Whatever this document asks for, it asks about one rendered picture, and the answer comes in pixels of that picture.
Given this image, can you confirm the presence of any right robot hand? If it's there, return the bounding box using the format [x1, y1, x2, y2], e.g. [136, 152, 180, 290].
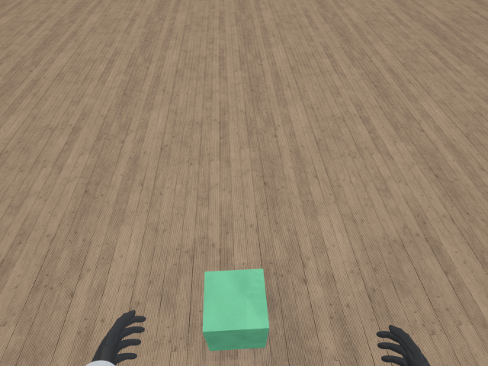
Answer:
[377, 325, 431, 366]

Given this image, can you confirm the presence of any carton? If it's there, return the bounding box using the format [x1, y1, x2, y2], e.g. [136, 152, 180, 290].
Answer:
[203, 268, 269, 351]

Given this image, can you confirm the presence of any left robot hand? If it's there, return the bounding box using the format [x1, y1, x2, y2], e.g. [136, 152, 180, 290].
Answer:
[91, 310, 146, 366]

